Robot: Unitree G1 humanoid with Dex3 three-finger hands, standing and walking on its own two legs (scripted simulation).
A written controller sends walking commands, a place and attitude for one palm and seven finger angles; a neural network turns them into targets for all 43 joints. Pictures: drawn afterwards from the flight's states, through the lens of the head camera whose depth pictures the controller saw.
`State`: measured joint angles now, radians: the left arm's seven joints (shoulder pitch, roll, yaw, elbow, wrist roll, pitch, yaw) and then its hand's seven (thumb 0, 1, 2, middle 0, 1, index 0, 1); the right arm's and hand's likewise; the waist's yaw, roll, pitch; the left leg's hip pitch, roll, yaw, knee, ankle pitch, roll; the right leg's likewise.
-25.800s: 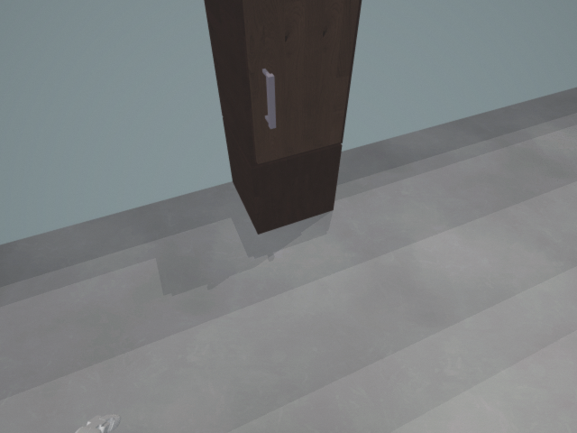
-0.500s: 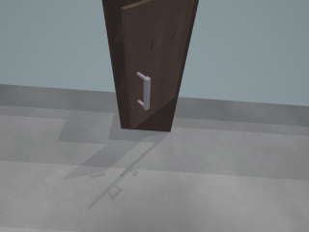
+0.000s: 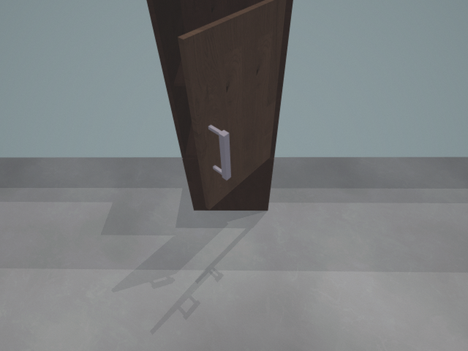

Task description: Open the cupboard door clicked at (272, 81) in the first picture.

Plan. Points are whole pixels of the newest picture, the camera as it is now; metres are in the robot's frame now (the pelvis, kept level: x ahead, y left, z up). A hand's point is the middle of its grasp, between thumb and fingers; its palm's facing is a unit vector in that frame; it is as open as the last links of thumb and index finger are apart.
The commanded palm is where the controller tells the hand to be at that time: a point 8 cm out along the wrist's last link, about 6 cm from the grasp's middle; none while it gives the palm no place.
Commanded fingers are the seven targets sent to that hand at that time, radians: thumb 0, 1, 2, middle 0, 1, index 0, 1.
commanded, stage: let the arm hang, fingers relaxed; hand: left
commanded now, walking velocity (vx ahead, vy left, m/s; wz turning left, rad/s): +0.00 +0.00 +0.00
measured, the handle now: (219, 153) +0.64 +0.08 -0.09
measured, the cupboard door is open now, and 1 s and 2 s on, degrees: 49 49 49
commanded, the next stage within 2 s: look to check the result in 0.22 s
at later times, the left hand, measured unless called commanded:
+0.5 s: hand out of the picture +0.06 +0.20 -0.16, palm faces -0.01 -0.96 -0.29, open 7.4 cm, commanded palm none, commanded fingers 0.00 0.90 0.90 -0.20 -0.30 -0.20 -0.30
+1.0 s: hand out of the picture +0.09 +0.19 -0.16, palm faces -0.02 -0.95 -0.31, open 7.4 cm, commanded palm none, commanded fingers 0.00 0.90 0.90 -0.20 -0.30 -0.20 -0.30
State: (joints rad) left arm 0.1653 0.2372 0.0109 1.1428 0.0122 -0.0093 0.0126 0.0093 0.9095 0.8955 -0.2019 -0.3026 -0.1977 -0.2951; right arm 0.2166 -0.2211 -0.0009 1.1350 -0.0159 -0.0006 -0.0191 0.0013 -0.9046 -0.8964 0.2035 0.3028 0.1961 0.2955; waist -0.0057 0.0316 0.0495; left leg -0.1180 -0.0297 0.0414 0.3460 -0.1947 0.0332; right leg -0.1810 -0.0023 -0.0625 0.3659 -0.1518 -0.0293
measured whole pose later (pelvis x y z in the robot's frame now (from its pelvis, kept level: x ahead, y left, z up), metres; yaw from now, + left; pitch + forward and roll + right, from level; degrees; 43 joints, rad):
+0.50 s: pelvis +0.02 -0.02 +0.00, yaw +0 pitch -1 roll +0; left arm 0.15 0.25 0.01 1.16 0.01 -0.02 0.01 0.01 0.91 0.90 -0.20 -0.30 -0.20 -0.30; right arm 0.18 -0.26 -0.01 1.14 -0.02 0.00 -0.02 0.00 -0.90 -0.90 0.20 0.30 0.20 0.30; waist -0.01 0.03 0.06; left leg -0.09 0.00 0.03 0.31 -0.20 0.01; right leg -0.15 0.03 -0.07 0.32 -0.15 -0.05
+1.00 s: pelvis +0.03 -0.03 +0.00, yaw -1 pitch -1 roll +0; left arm 0.12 0.26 0.02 1.14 0.01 -0.02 0.01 0.01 0.91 0.90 -0.20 -0.30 -0.20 -0.30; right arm 0.17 -0.28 -0.01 1.13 -0.02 0.00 -0.02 0.00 -0.90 -0.90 0.20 0.30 0.20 0.30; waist -0.01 0.03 0.05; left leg -0.08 0.02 0.03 0.30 -0.21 -0.01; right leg -0.13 0.06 -0.07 0.29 -0.15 -0.07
